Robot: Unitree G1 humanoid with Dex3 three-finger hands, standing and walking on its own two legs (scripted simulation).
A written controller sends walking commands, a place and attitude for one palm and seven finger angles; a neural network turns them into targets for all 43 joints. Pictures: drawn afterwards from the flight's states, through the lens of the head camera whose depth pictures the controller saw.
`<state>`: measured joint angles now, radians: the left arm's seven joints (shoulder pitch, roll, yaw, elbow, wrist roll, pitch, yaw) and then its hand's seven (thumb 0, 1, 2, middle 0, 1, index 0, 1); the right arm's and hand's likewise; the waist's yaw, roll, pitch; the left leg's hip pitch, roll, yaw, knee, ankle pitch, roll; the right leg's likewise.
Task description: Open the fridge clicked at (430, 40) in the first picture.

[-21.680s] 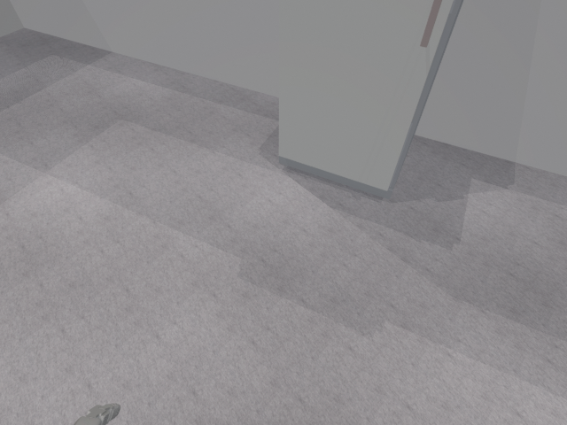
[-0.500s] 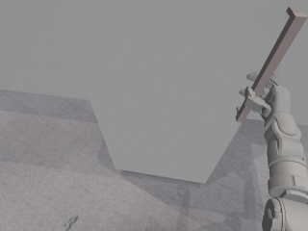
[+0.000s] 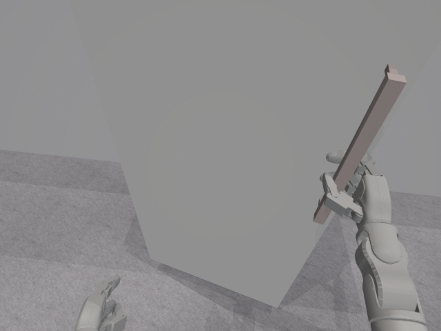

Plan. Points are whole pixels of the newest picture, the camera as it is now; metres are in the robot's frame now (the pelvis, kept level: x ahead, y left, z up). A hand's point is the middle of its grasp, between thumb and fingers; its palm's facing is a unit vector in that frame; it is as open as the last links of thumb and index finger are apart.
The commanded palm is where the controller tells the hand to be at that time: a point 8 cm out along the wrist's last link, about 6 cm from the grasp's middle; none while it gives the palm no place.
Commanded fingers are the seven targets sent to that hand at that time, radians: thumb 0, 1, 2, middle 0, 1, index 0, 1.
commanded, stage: walk backward, drawing the door open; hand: right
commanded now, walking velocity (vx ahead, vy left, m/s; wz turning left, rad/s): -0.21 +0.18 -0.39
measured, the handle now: (347, 158) +0.38 -0.18 +0.17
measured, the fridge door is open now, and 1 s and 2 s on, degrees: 14 50 83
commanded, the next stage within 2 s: stop walking and hold the door back in 1.78 s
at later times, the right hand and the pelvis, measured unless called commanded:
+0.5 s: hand (286, 289) +0.17 -0.06 +0.13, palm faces +0.15 +0.97 -0.17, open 6.9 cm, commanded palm +0.13 -0.11 +0.13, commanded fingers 0.00 -0.90 -0.90 0.45 1.40 0.45 1.40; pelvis -0.09 +0.07 -0.02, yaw -7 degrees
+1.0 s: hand out of the picture +0.06 +0.06 +0.12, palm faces +0.32 +0.93 -0.19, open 7.2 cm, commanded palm +0.02 +0.03 +0.13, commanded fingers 0.00 -0.90 -0.90 0.45 1.40 0.45 1.40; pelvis -0.13 +0.23 -0.01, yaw -33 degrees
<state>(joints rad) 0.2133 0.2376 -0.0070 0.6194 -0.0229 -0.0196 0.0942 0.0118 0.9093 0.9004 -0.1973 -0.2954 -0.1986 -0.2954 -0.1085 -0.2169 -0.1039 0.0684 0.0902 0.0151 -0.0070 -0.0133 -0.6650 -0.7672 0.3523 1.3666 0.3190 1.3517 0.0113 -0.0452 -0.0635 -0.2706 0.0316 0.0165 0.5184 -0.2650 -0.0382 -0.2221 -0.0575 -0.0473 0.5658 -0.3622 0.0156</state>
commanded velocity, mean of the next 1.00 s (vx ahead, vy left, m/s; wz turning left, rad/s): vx -0.17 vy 0.38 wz -0.73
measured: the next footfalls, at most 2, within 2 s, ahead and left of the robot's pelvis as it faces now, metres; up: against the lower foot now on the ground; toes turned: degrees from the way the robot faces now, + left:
right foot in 0.86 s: -0.15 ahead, +0.03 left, +0.00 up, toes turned -35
left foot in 1.06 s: +0.04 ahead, +0.32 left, +0.00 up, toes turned -33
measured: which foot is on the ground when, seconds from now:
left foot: down 0.00-0.86, up 0.88-1.00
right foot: down 0.00-0.60, up 0.62-0.84, down 0.86-1.00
